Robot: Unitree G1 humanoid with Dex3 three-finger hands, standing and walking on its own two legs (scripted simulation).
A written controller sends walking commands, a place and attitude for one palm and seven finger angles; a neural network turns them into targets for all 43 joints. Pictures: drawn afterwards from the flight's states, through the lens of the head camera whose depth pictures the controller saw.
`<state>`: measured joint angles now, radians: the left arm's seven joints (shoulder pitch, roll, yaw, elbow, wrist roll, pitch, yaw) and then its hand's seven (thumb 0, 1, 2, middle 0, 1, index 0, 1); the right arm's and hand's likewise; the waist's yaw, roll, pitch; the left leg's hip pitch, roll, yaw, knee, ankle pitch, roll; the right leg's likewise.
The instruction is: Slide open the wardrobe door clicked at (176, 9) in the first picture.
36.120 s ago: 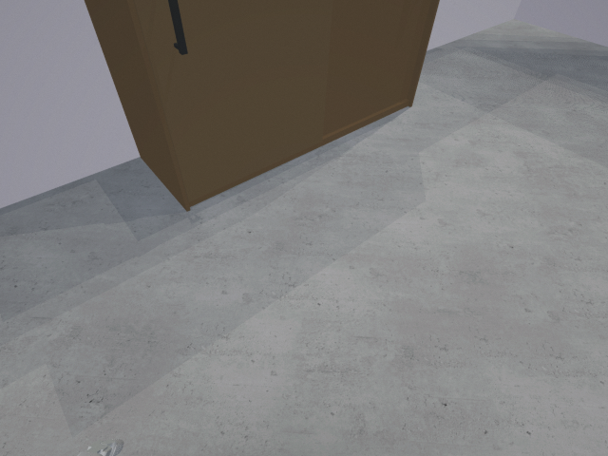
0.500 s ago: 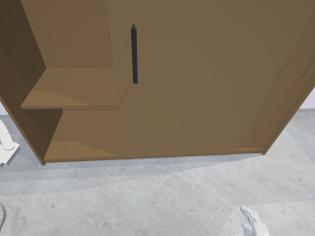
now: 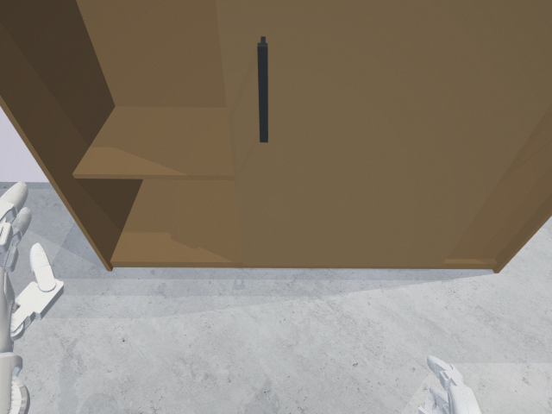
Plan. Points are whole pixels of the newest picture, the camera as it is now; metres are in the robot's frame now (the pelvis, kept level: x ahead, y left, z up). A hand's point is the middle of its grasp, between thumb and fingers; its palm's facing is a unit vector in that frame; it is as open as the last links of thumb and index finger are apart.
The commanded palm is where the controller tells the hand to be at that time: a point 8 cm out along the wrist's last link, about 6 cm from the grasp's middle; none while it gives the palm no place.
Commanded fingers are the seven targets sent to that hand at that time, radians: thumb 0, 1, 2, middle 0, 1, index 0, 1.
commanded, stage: stop stepping back and stand still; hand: left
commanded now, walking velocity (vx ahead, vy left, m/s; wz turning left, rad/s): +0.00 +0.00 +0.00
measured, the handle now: (263, 93) +0.78 +0.10 +0.08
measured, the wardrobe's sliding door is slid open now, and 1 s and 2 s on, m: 0.56 0.56 0.56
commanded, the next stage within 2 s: let the arm hang, fingers relaxed in 0.66 s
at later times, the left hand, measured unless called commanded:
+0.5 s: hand (25, 280) +0.21 +0.29 +0.16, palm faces +0.41 -0.82 -0.39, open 7.4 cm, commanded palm +0.14 +0.34 +0.18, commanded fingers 0.00 0.90 0.90 -0.20 -0.30 -0.20 -0.30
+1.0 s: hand out of the picture +0.08 +0.25 -0.14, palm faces -0.06 -0.96 -0.27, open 7.4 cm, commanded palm none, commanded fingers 0.00 0.90 0.90 -0.20 -0.30 -0.20 -0.30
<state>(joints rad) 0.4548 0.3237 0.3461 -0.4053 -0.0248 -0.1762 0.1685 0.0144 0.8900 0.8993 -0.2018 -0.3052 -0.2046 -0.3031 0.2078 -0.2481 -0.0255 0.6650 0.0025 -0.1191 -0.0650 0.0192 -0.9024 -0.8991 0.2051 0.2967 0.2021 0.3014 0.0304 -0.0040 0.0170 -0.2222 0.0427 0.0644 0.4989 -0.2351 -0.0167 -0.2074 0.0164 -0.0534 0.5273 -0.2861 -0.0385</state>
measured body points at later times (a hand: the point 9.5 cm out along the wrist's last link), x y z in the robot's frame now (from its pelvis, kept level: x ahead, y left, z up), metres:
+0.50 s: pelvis +0.00 +0.04 +0.00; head +0.01 +0.06 +0.45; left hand +0.18 +0.34 +0.18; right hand +0.16 -0.19 -0.08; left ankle +0.02 +0.13 -0.74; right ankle +0.00 -0.09 -0.74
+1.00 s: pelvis -0.02 +0.05 -0.01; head -0.01 +0.04 +0.44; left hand +0.08 +0.30 -0.12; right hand +0.10 -0.22 -0.12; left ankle +0.02 +0.13 -0.74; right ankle +0.00 -0.09 -0.74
